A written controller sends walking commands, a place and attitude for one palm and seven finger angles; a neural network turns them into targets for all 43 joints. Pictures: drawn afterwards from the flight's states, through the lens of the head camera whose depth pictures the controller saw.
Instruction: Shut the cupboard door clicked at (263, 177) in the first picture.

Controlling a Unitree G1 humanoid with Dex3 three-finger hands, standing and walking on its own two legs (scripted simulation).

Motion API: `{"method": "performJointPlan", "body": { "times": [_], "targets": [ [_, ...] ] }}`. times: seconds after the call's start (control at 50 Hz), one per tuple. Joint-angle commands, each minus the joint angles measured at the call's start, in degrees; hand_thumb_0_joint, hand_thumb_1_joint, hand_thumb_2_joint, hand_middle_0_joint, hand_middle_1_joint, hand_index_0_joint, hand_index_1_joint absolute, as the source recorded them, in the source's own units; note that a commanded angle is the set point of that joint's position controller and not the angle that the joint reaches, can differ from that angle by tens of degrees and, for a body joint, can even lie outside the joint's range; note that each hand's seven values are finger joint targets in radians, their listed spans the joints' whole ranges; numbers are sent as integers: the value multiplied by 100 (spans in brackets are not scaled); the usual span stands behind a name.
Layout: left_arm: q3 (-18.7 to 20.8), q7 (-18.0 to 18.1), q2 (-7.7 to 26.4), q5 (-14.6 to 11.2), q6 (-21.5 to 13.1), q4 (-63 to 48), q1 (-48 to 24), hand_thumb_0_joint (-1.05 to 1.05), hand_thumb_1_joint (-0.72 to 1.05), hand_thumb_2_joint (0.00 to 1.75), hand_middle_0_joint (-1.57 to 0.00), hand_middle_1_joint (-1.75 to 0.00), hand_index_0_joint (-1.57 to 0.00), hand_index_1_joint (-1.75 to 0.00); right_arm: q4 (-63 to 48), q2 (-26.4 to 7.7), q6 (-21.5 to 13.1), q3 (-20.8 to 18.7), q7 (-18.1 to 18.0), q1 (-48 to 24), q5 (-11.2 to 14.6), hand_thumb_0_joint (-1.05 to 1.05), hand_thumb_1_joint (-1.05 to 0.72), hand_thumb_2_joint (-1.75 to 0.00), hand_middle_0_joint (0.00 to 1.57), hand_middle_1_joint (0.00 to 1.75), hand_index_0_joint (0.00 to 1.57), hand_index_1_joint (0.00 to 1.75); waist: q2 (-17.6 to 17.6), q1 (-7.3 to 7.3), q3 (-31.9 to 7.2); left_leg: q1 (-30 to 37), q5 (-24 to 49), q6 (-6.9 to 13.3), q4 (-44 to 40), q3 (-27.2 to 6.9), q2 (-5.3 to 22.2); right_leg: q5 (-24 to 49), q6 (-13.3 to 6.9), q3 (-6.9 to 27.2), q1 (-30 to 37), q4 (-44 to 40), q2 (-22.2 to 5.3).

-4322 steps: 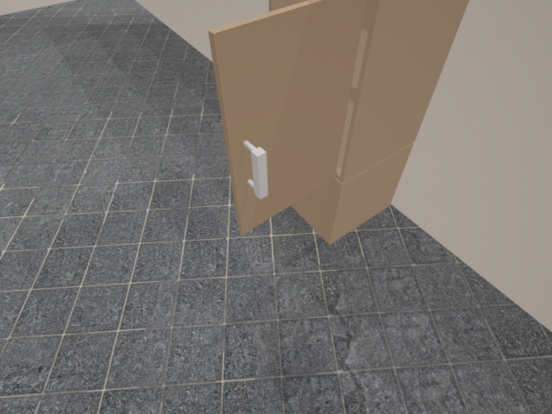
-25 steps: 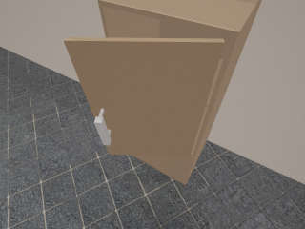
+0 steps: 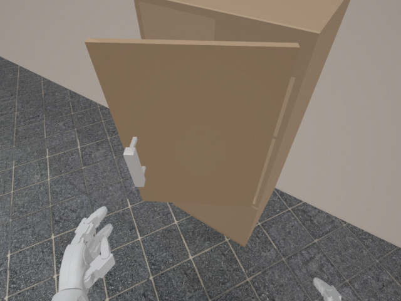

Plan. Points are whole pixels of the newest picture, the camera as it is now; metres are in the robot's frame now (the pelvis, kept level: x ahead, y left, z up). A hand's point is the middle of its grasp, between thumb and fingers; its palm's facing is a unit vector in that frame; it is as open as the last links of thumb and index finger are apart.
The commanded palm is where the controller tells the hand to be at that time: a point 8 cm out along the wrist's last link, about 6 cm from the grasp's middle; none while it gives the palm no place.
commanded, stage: raise the hand and make a fist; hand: left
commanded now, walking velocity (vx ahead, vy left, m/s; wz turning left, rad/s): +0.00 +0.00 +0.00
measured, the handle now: (137, 162) +0.48 +0.19 -0.05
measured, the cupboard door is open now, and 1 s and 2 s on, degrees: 29 29 29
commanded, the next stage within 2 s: bring the fist close to the handle in 1.72 s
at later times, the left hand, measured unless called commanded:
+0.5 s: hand (115, 291) +0.16 +0.17 -0.05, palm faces -0.09 -1.00 -0.02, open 4.8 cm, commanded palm +0.14 +0.23 -0.05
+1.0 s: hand (103, 280) +0.18 +0.20 -0.05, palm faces -0.04 -1.00 -0.04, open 3.1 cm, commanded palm +0.16 +0.25 -0.05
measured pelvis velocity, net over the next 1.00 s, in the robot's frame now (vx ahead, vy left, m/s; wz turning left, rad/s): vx -0.03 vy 0.02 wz -0.01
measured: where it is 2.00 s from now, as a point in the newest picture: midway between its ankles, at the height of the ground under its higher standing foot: outside the picture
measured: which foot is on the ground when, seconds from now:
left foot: down 0.00-1.00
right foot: down 0.00-1.00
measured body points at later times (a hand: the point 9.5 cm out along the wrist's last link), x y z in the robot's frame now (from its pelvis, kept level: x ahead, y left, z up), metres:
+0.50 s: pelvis -0.05 +0.01 -0.11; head +0.03 +0.01 +0.34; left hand +0.16 +0.23 -0.05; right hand +0.16 -0.19 -0.19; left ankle +0.02 +0.13 -0.71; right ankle +0.01 -0.11 -0.71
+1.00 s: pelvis -0.03 +0.02 -0.10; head +0.04 +0.04 +0.35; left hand +0.18 +0.26 -0.04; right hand +0.17 -0.21 -0.16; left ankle +0.02 +0.13 -0.71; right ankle +0.01 -0.11 -0.71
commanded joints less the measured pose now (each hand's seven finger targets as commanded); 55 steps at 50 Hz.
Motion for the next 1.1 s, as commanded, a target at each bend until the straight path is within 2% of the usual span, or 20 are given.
{"method": "performJointPlan", "body": {
  "times": [0.0,0.02,0.04,0.06,0.08,0.12,0.14,0.18,0.26,0.32,0.36,0.44,0.46,0.54,0.6,0.66,0.84,0.9,0.98,1.08],
  "targets": [
    [301,-1385,207,-321,-2074,-35,1525,0,90,90,-38,-50,-38,-50,-1475,-599,-413,-357,247,-859,-62,0,-90,-90,20,30,20,30,-1073,625,-482,-1620,300,-80,1193,-57,-296,461,-89,158,-1154,888,78],
    [381,-1738,451,-300,-2500,-181,1294,0,90,90,-40,-52,-40,-52,-1603,-594,-416,-386,290,-937,-47,0,-90,-90,20,30,20,30,-849,568,-636,-1956,198,-66,1586,-57,-293,438,-99,371,-1402,1167,38],
    [654,-1940,760,-313,-2625,-100,1230,0,90,90,-42,-54,-42,-54,-1691,-598,-363,-418,311,-866,-24,0,-90,-90,20,30,20,30,-536,626,-775,-2179,207,-18,1850,-49,-286,407,-153,560,-1485,1372,11],
    [679,-2070,852,-406,-2559,-496,1136,0,90,90,-44,-56,-44,-56,-1970,-669,-311,-424,300,-1015,10,0,-90,-90,20,30,20,30,-169,687,-1109,-2254,136,38,2002,27,-307,150,-172,641,-1567,1510,28],
    [673,-2120,846,-546,-2361,-873,1040,0,90,90,-46,-58,-46,-58,-2211,-656,-248,-422,267,-1099,60,0,-90,-90,20,30,20,30,-146,702,-1293,-2329,-63,74,2087,77,-319,-278,-153,733,-1616,1485,38],
    [613,-2026,895,-741,-1950,-1791,528,0,90,90,-49,-62,-49,-62,-2555,-677,-150,-365,156,-1100,124,0,-90,-90,20,30,20,30,107,601,-1491,-2426,-383,143,2199,10,-290,-905,-123,803,-1852,1424,102],
    [538,-1931,968,-768,-1828,-2316,150,0,90,90,-51,-64,-51,-64,-2589,-692,-107,-332,92,-1026,121,0,-90,-90,20,30,20,30,118,473,-1550,-2515,-521,172,2301,-78,-224,-1132,-110,825,-2015,1467,165],
    [405,-1669,947,-685,-1727,-3319,52,0,90,90,-55,-68,-55,-68,-2667,-646,-56,-315,-6,-892,117,0,-90,-90,20,30,20,30,272,361,-1829,-2333,-429,226,2398,-176,-136,-934,-103,709,-2113,1541,223],
    [48,-1463,922,-410,-1566,-3827,-271,0,90,90,-62,-76,-62,-76,-2501,-662,17,-215,-149,-696,91,0,-90,-90,20,30,20,30,252,55,-1750,-2417,-417,278,2642,-336,-30,-715,-98,454,-2600,1788,341],
    [29,-1548,863,-402,-1139,-3382,213,0,90,90,-68,-82,-68,-82,-2461,-645,82,-163,-169,-720,129,0,-90,-90,20,30,20,30,145,92,-1651,-2658,-681,242,2580,-405,-42,-1021,-88,354,-2627,1733,347],
    [179,-1596,902,-445,-741,-3021,470,0,90,90,-71,-86,-71,-86,-2493,-620,167,-139,-186,-784,176,0,-90,-90,20,30,20,30,-98,184,-1631,-2807,-808,214,2499,-431,-59,-1272,-75,347,-2508,1652,330],
    [535,-1423,1107,-501,-333,-3083,637,0,90,90,-79,-94,-79,-94,-2587,-540,250,-92,-211,-936,194,0,-90,-90,20,30,20,30,-21,424,-1768,-2809,-878,195,2291,-437,-84,-1476,-92,328,-2276,1595,302],
    [542,-1346,1105,-510,-369,-3254,549,0,90,90,-81,-96,-81,-96,-2612,-526,240,-80,-206,-902,185,0,-90,-90,20,30,20,30,-91,404,-1878,-2753,-870,189,2256,-459,-84,-1450,-78,297,-2274,1619,275],
    [565,-1133,1084,-512,-675,-3216,436,0,90,90,-88,-104,-88,-104,-2554,-515,202,-44,-216,-848,125,0,-90,-90,20,30,20,30,-167,359,-1665,-2834,-953,185,2218,-480,-75,-1500,-102,220,-2416,1684,301],
    [322,-1129,923,-471,-905,-3153,449,0,90,90,-93,-110,-93,-110,-2536,-579,146,-45,-187,-730,115,0,-90,-90,20,30,20,30,-80,266,-1598,-2752,-1123,167,2111,-523,-88,-1450,-102,105,-2627,1789,292],
    [263,-1165,969,-417,-969,-3138,495,0,90,90,-99,-116,-99,-116,-2554,-657,139,-58,-184,-677,109,0,-90,-90,20,30,20,30,107,259,-1573,-2677,-1192,165,2007,-565,-87,-1312,-126,28,-2698,1875,301],
    [483,-1020,1145,-375,-896,-3316,531,0,90,90,-115,-134,-115,-134,-2648,-707,329,-94,-142,-535,70,0,-90,-90,20,30,20,30,337,291,-1766,-2380,-764,139,1936,-613,-71,-715,-154,-113,-2601,2031,378],
    [339,-1054,1010,-360,-909,-3357,577,0,90,90,-121,-140,-121,-140,-2686,-713,387,-92,-102,-521,67,0,-90,-90,20,30,20,30,472,250,-1806,-2211,-562,109,1973,-595,-55,-525,-150,-139,-2663,2059,382],
    [336,-1157,1041,-335,-795,-3224,460,0,90,90,-128,-148,-128,-148,-2724,-734,474,-76,-88,-474,62,0,-90,-90,20,30,20,30,349,182,-1734,-2244,-486,107,2019,-603,-44,-436,-143,-159,-2667,2056,394],
    [509,-1308,1146,-455,-755,-3218,251,0,90,90,-130,-150,-130,-150,-2735,-730,506,-46,-103,-459,53,0,-90,-90,20,30,20,30,314,191,-1884,-2247,-261,118,2162,-571,-58,-259,-145,-123,-2582,2062,410]
  ]
}}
